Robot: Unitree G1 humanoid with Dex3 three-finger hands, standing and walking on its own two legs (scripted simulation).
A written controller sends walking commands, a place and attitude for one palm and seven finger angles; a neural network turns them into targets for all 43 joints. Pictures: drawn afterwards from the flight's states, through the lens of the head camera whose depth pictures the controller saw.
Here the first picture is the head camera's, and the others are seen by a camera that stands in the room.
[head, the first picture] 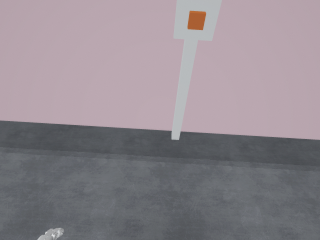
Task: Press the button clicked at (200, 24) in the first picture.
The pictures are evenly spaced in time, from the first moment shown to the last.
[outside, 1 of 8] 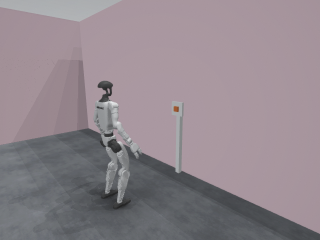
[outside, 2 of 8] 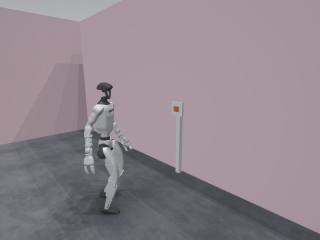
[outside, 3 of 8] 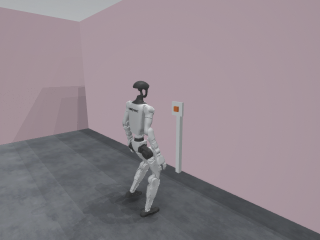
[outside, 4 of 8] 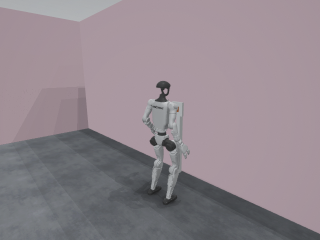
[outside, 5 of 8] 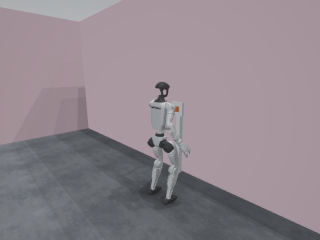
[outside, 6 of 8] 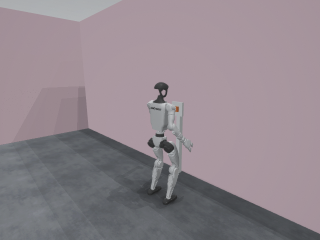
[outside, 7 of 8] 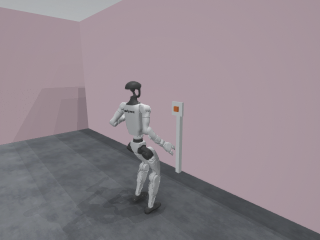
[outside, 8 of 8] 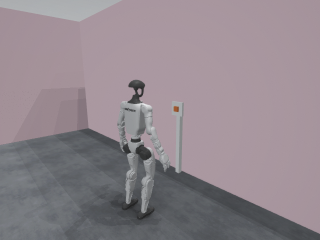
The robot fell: no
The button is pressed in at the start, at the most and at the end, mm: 0 13 0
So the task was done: yes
